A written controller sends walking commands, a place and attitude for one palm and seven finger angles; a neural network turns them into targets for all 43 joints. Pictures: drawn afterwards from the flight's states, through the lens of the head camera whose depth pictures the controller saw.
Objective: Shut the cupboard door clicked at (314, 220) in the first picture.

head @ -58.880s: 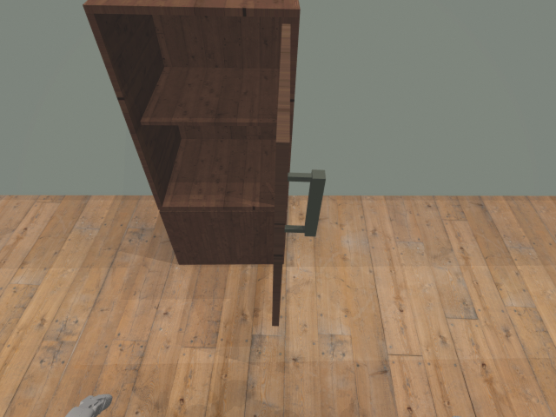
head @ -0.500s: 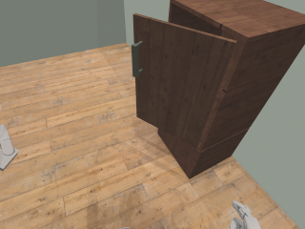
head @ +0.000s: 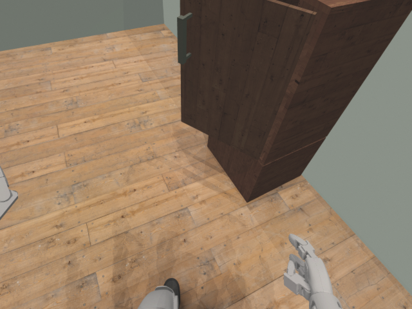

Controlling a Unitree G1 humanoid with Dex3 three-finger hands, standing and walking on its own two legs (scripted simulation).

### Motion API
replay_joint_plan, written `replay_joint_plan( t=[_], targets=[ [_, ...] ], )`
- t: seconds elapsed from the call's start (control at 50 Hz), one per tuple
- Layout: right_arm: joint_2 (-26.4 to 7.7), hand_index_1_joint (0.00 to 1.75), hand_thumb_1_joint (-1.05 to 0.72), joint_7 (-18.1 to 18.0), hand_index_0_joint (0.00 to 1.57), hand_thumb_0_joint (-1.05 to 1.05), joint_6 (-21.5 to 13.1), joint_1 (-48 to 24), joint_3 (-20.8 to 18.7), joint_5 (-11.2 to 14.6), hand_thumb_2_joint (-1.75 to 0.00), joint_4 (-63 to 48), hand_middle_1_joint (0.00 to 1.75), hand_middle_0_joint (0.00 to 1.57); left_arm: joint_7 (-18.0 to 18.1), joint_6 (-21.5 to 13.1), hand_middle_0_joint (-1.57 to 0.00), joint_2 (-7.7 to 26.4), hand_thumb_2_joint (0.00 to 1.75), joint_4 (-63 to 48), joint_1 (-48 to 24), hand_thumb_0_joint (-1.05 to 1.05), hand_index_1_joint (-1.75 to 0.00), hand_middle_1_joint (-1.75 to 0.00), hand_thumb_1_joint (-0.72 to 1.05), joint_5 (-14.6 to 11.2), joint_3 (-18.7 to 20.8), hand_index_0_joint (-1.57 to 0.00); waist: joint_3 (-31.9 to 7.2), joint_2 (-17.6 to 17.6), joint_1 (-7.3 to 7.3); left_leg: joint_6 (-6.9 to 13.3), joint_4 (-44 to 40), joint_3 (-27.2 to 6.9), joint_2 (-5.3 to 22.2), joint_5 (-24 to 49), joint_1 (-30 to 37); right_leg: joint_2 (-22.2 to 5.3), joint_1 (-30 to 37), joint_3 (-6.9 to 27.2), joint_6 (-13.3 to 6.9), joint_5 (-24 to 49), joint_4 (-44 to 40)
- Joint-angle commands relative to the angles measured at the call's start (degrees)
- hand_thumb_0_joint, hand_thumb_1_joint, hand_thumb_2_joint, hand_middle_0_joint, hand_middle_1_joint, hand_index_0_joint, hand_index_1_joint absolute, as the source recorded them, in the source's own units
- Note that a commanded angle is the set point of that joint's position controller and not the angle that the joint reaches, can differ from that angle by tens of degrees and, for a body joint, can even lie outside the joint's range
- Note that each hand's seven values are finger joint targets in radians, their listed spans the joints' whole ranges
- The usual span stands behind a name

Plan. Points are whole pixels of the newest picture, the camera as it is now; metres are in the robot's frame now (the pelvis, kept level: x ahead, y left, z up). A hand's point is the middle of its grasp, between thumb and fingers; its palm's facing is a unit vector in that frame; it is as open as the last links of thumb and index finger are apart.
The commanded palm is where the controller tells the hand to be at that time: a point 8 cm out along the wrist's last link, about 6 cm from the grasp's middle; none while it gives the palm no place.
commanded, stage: stop stepping back and stand still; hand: left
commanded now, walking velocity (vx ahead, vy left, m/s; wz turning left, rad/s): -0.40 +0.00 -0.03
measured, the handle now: (185, 39) +0.88 +0.18 +0.06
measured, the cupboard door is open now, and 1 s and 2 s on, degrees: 29 29 29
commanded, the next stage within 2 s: let the arm hang, fingers relaxed in 1.06 s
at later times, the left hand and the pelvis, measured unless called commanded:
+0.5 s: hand (9, 211) +0.19 +0.28 +0.17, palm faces +0.38 -0.86 -0.34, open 7.4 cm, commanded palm +0.09 +0.33 +0.20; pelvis -0.06 +0.03 +0.01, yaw -3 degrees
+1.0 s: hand out of the picture +0.18 +0.30 +0.18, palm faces +0.32 -0.88 -0.35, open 7.4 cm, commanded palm +0.10 +0.36 +0.20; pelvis -0.06 +0.07 +0.02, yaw -4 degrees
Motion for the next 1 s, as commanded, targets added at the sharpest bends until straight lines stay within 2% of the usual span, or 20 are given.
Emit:
replay_joint_plan(
  t=[0.0,0.02,0.06,0.12,0.18,0.22,0.28,0.32,0.34,0.38,0.44,0.5,0.56,0.58,0.62,0.68,0.76,0.86,0.9,0.98],
  targets=[
    [-7.9,0.30,-0.90,-1.9,0.20,0.00,-1.4,0.4,-4.4,-0.2,-0.90,-4.6,0.30,0.20,0.6,-4.9,-0.20,17.2,0.90,-14.4,-8.3,0.00,-0.30,-0.30,0.90,0.4,7.3,-0.20,-16.7,0.9,-3.86,-4.9,4.3,-2.7,-0.1,-1.3,34.1,-11.8,-14.7,8.5,-2.7,35.1,-8.1],
    [-8.1,0.30,-0.90,-2.1,0.20,0.00,-1.4,0.0,-5.2,1.3,-0.90,-6.1,0.30,0.20,-0.3,-4.6,-0.20,14.9,0.90,-15.5,-8.5,0.00,-0.30,-0.30,0.90,0.0,4.6,-0.20,-17.3,-4.1,-4.80,-3.4,5.3,-1.9,-2.7,1.2,35.2,-9.6,-12.6,4.8,0.8,44.4,-4.7],
    [-8.7,0.30,-0.90,-2.4,0.20,0.00,-0.3,-0.4,-4.4,1.7,-0.90,-9.1,0.30,0.20,-0.6,-2.8,-0.20,18.3,0.90,-13.7,1.3,0.00,-0.30,-0.30,0.90,-0.5,10.6,-0.20,-17.8,0.2,-4.06,-1.4,5.2,-3.6,-2.2,5.0,35.5,-7.4,-11.9,2.3,2.0,40.3,-1.5],
    [-8.7,0.30,-0.90,-2.4,0.20,0.00,2.1,-1.0,-3.3,1.4,-0.90,-10.8,0.30,0.20,-1.4,-0.4,-0.20,15.5,0.90,-8.0,8.8,0.00,-0.30,-0.30,0.90,-1.9,10.0,-0.20,-5.5,7.7,-4.60,-3.2,-0.9,-6.2,-2.5,-18.9,28.3,-4.9,-17.8,1.0,-2.6,-0.1,-9.0],
    [-9.5,0.30,-0.90,-3.4,0.20,0.00,4.4,0.9,-3.7,0.9,-0.90,-9.9,0.30,0.20,-0.6,0.8,-0.20,15.7,0.90,-3.7,5.0,0.00,-0.30,-0.30,0.90,-1.2,8.3,-0.20,8.8,-2.1,-6.21,-5.4,16.4,-6.8,-6.0,-24.1,26.0,-12.0,-37.0,10.6,-7.8,-22.1,-20.2],
    [-10.1,0.30,-0.90,-3.6,0.20,0.00,4.5,2.6,-3.6,0.6,-0.90,-8.6,0.30,0.20,0.2,1.1,-0.20,15.0,0.90,-1.3,0.2,0.00,-0.30,-0.30,0.90,-0.2,6.1,-0.20,13.8,-8.0,-6.58,-4.4,25.1,-10.5,-4.8,-22.1,21.6,-16.1,-40.0,12.3,-9.3,-20.5,-21.4],
    [-11.5,0.30,-0.90,-3.8,0.20,0.00,2.4,4.2,-3.3,1.4,-0.90,-7.3,0.30,0.20,0.2,1.3,-0.20,11.9,0.90,3.4,-9.9,0.00,-0.30,-0.30,0.90,0.8,1.1,-0.20,16.0,-5.3,-7.37,-2.5,8.3,-11.4,-3.2,-17.7,18.1,-9.0,-28.2,1.3,-3.8,-3.0,-9.2],
    [-13.7,0.30,-0.90,-4.7,0.20,0.00,0.3,3.4,-4.1,1.7,-0.90,-7.1,0.30,0.20,0.2,0.8,-0.20,11.1,0.90,0.8,-15.1,0.00,-0.30,-0.30,0.90,1.2,-0.8,-0.20,13.3,9.6,-6.08,-0.9,-7.2,-20.8,0.1,-20.5,16.3,-2.4,-19.1,-3.1,-0.1,1.9,2.3],
    [-13.9,0.30,-0.90,-4.6,0.20,0.00,-0.9,2.9,-4.4,1.7,-0.90,-7.5,0.30,0.20,0.4,-0.2,-0.20,10.7,0.90,-1.7,-14.4,0.00,-0.30,-0.30,0.90,1.0,-1.0,-0.20,8.5,15.9,-5.04,0.2,-15.0,-27.4,3.4,-33.5,15.5,0.0,-13.3,-1.5,0.3,1.7,6.7],
    [-12.7,0.30,-0.90,-3.6,0.20,0.00,-1.8,3.2,-3.8,0.7,-0.90,-7.9,0.30,0.20,0.5,-1.2,-0.20,12.4,0.90,-10.1,-10.5,0.00,-0.30,-0.30,0.90,1.3,1.7,-0.20,1.6,23.2,-4.12,-3.0,-23.6,-31.0,4.9,-47.9,14.0,1.9,-7.4,-1.6,-0.2,-1.9,13.1],
    [-11.1,0.30,-0.90,-1.8,0.20,0.00,-3.2,3.6,-4.2,-0.1,-0.90,-9.4,0.30,0.20,-0.1,-2.0,-0.20,14.3,0.90,-23.0,-0.5,0.00,-0.30,-0.30,0.90,0.3,5.1,-0.20,-12.1,19.4,-2.58,-4.6,-22.1,-22.3,2.3,-40.5,18.6,3.8,1.4,-4.8,-1.0,-0.6,10.0],
    [-9.2,0.30,-0.90,-0.5,0.20,0.00,-2.1,4.5,-3.6,0.2,-0.90,-10.7,0.30,0.20,-0.1,-0.5,-0.20,18.2,0.90,-22.5,16.6,0.00,-0.30,-0.30,0.90,-0.5,11.4,-0.20,-15.4,14.5,-2.64,-4.6,-9.4,-9.7,-4.4,-30.1,15.3,-0.2,7.5,-3.8,-2.8,3.7,-3.2],
    [-8.3,0.30,-0.90,-0.9,0.20,0.00,2.1,4.5,-3.2,-0.4,-0.90,-8.8,0.30,0.20,1.2,0.4,-0.20,18.8,0.90,-17.5,12.3,0.00,-0.30,-0.30,0.90,-1.4,13.8,-0.20,-6.3,-1.3,-4.17,-4.1,16.3,-8.9,-7.1,-21.0,10.9,-20.5,-9.3,20.6,-9.8,-3.6,-18.5],
    [-8.0,0.30,-0.90,-1.3,0.20,0.00,2.8,5.2,-3.5,0.1,-0.90,-7.2,0.30,0.20,1.8,1.5,-0.20,15.9,0.90,-10.3,11.8,0.00,-0.30,-0.30,0.90,-1.5,12.4,-0.20,-3.3,-5.5,-4.38,-4.4,20.9,-10.8,-6.7,-21.2,8.6,-21.4,-11.3,21.2,-11.5,-4.8,-18.7],
    [-8.6,0.30,-0.90,-1.9,0.20,0.00,4.0,5.4,-3.4,0.8,-0.90,-6.2,0.30,0.20,2.0,2.9,-0.20,11.6,0.90,-0.6,8.8,0.00,-0.30,-0.30,0.90,-1.0,8.5,-0.20,1.0,-6.4,-5.63,-3.8,20.5,-13.2,-4.3,-20.7,11.6,-18.9,-17.2,16.6,-10.7,-7.2,-16.4],
    [-10.1,0.30,-0.90,-2.9,0.20,0.00,3.1,4.3,-2.5,1.8,-0.90,-5.0,0.30,0.20,1.8,4.1,-0.20,9.5,0.90,9.3,0.8,0.00,-0.30,-0.30,0.90,0.0,3.0,-0.20,4.6,-2.7,-5.70,-1.3,2.1,-10.7,-4.5,-14.2,19.9,-9.7,-16.4,4.2,-2.9,7.4,-9.0],
    [-12.0,0.30,-0.90,-3.8,0.20,0.00,1.4,2.2,-3.5,2.8,-0.90,-6.1,0.30,0.20,0.0,3.9,-0.20,7.2,0.90,7.4,-8.0,0.00,-0.30,-0.30,0.90,1.3,-5.1,-0.20,4.7,-6.1,-3.71,0.3,0.9,-12.1,-1.6,-7.4,23.0,-6.5,-12.9,5.9,1.5,21.5,-9.1],
    [-11.0,0.30,-0.90,-3.6,0.20,0.00,-1.3,0.6,-2.6,1.4,-0.90,-7.8,0.30,0.20,0.5,1.4,-0.20,11.7,0.90,-14.8,-15.4,0.00,-0.30,-0.30,0.90,1.7,-1.9,-0.20,-3.7,7.8,-3.97,1.2,-9.9,-18.5,0.1,-12.6,22.8,-2.9,-4.5,-0.9,1.1,15.0,-1.2],
    [-10.9,0.30,-0.90,-3.4,0.20,0.00,-2.1,1.5,-2.7,0.7,-0.90,-8.2,0.30,0.20,1.4,0.4,-0.20,17.0,0.90,-20.5,-8.6,0.00,-0.30,-0.30,0.90,2.0,5.0,-0.20,-6.5,15.1,-3.06,1.2,-12.0,-19.7,0.3,-15.9,22.6,-2.5,-2.5,-1.5,0.8,13.5,-0.4],
    [-9.1,0.30,-0.90,-2.5,0.20,0.00,-1.4,2.2,-2.4,0.2,-0.90,-9.2,0.30,0.20,1.5,-0.5,-0.20,15.6,0.90,-17.3,7.3,0.00,-0.30,-0.30,0.90,0.8,9.1,-0.20,-9.1,17.9,-3.20,-0.2,-9.8,-16.1,-0.7,-12.8,19.8,-2.6,1.7,-2.2,-0.1,15.5,-3.1]
  ],
)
